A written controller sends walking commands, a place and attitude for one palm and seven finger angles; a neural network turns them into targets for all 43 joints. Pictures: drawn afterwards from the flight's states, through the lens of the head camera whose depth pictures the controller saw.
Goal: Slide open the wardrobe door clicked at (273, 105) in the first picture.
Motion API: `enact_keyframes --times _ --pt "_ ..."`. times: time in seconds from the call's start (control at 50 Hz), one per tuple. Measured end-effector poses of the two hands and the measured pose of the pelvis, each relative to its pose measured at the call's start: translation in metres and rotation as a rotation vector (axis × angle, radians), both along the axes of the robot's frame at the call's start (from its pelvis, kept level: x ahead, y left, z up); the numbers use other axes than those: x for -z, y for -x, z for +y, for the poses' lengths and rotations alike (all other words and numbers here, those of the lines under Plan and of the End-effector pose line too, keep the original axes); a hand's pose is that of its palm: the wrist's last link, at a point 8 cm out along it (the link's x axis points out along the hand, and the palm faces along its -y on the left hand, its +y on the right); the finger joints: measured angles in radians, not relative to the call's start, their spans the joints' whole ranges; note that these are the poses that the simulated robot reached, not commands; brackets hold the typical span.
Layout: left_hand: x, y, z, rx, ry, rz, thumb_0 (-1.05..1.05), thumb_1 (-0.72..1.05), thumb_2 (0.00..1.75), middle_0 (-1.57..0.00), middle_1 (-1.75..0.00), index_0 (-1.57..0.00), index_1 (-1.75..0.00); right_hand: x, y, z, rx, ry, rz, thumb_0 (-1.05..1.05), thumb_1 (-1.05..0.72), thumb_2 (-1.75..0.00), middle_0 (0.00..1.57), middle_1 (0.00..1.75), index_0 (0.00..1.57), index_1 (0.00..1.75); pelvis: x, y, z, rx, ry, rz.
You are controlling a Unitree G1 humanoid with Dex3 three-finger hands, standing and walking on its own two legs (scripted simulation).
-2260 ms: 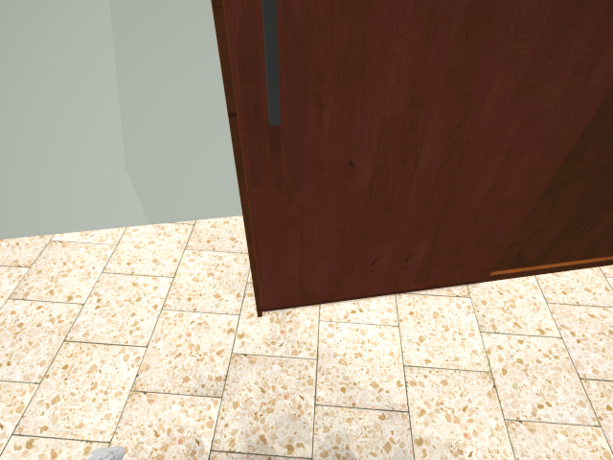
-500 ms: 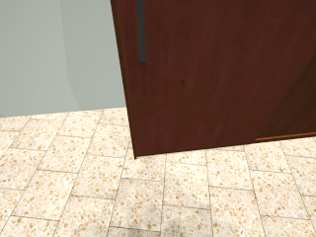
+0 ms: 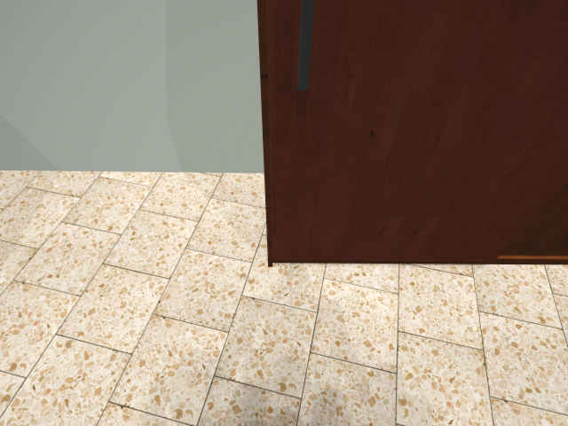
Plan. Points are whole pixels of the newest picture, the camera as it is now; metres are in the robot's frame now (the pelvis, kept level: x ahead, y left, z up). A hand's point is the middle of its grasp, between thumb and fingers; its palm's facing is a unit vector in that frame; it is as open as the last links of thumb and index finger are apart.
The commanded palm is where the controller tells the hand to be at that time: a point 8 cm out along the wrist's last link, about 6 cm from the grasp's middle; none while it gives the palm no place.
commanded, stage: take the last steps up to it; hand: left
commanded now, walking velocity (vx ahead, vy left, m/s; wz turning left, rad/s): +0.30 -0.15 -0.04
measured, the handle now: out of the picture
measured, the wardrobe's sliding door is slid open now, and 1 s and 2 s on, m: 0.00 0.00 0.00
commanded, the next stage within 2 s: come to a stop and stand still in 0.76 s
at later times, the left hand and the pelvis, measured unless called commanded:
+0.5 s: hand out of the picture +0.13 +0.16 -0.17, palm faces +0.00 -0.99 -0.15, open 7.4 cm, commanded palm none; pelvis +0.10 -0.03 +0.01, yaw +0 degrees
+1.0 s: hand (275, 368) +0.25 +0.03 -0.18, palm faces +0.06 -0.99 -0.10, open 7.3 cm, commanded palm none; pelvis +0.27 -0.11 +0.00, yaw -1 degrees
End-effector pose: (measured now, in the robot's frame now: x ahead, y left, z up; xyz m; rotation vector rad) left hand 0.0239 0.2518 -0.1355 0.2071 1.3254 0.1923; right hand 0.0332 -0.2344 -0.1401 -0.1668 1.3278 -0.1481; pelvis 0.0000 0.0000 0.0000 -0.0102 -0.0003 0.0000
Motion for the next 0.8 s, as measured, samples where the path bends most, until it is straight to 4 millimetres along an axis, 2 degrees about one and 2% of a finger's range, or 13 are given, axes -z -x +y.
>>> enact_keyframes --times 0.1,0.18,0.24,0.28,0.34,0.44,0.5,0.56,0.62,0.66,0.74,0.8 --pt "-0.001 0.023 -0.005 -0.054 0.014 0.012 0.01 0.91 0.9 -0.2 -0.3 -0.2 -0.3 -0.007 -0.013 -0.008 -0.031 0.025 -0.011 0.0 -0.91 -0.9 0.2 0.29 0.2 0.3 -0.004 -0.007 0.0 -0.033 -0.006 -0.004" --pt "0.009 0.035 -0.008 -0.079 0.062 0.052 0.01 0.91 0.9 -0.2 -0.3 -0.2 -0.3 -0.013 -0.026 -0.005 -0.04 0.044 -0.047 0.0 -0.91 -0.9 0.2 0.29 0.2 0.3 -0.002 -0.021 0.006 -0.049 -0.005 -0.003" --pt "0.021 0.038 -0.01 -0.081 0.098 0.096 0.01 0.91 0.9 -0.2 -0.3 -0.2 -0.3 -0.009 -0.028 0.002 -0.03 0.058 -0.061 0.0 -0.91 -0.9 0.2 0.29 0.2 0.3 0.005 -0.03 0.012 -0.045 -0.007 -0.003" --pt "0.02 0.031 -0.013 -0.061 0.113 0.122 0.01 0.91 0.9 -0.2 -0.3 -0.2 -0.3 -0.012 -0.021 0.006 -0.009 0.052 -0.049 0.0 -0.91 -0.9 0.2 0.29 0.2 0.3 0.002 -0.038 0.01 -0.031 -0.015 -0.005" --pt "0.015 0.007 -0.019 -0.041 0.128 0.114 0.01 0.91 0.9 -0.2 -0.3 -0.2 -0.3 -0.017 -0.005 0.01 0.026 0.04 0.01 0.0 -0.91 -0.9 0.2 0.29 0.2 0.3 -0.005 -0.052 0.004 -0.028 -0.013 -0.002" --pt "0.006 -0.054 -0.033 -0.013 0.13 0.048 0.01 0.91 0.9 -0.2 -0.3 -0.19 -0.3 -0.017 0.016 0.004 0.081 0.015 0.143 0.0 -0.91 -0.9 0.2 0.29 0.2 0.3 -0.009 -0.079 -0.011 -0.014 -0.009 0.0" --pt "0.004 -0.097 -0.043 0.021 0.107 0.023 0.01 0.92 0.9 -0.2 -0.3 -0.19 -0.3 -0.012 0.019 -0.006 0.122 -0.003 0.201 0.0 -0.9 -0.9 0.21 0.29 0.2 0.3 -0.005 -0.099 -0.026 0.003 -0.016 0.002" --pt "0.005 -0.145 -0.058 0.06 0.077 -0.007 0.01 0.92 0.9 -0.2 -0.3 -0.19 -0.3 -0.001 0.013 -0.024 0.159 -0.023 0.248 0.0 -0.9 -0.9 0.21 0.29 0.2 0.3 0.003 -0.124 -0.047 0.015 -0.022 0.005" --pt "0.011 -0.186 -0.075 0.072 0.042 -0.071 0.01 0.92 0.9 -0.2 -0.3 -0.19 -0.3 0.015 -0.007 -0.049 0.163 -0.039 0.287 0.0 -0.9 -0.9 0.21 0.29 0.2 0.3 0.017 -0.148 -0.07 0.018 -0.015 0.0" --pt "0.008 -0.201 -0.087 0.056 0.034 -0.103 0.01 0.92 0.9 -0.2 -0.3 -0.19 -0.3 0.016 -0.034 -0.065 0.146 -0.034 0.272 0.01 -0.91 -0.9 0.21 0.29 0.2 0.3 0.015 -0.16 -0.081 0.012 -0.012 -0.009" --pt "0.001 -0.211 -0.11 0.027 0.042 -0.086 0.0 0.92 0.9 -0.2 -0.3 -0.19 -0.3 0.007 -0.115 -0.096 0.099 -0.001 0.129 0.01 -0.91 -0.9 0.2 0.29 0.2 0.3 0.003 -0.185 -0.096 0.005 -0.008 -0.012" --pt "0.0 -0.212 -0.127 0.018 0.058 -0.048 0.0 0.92 0.9 -0.2 -0.3 -0.2 -0.3 -0.002 -0.181 -0.109 0.065 0.016 -0.003 0.01 -0.91 -0.9 0.2 0.29 0.2 0.3 -0.004 -0.204 -0.103 -0.004 0.0 -0.006"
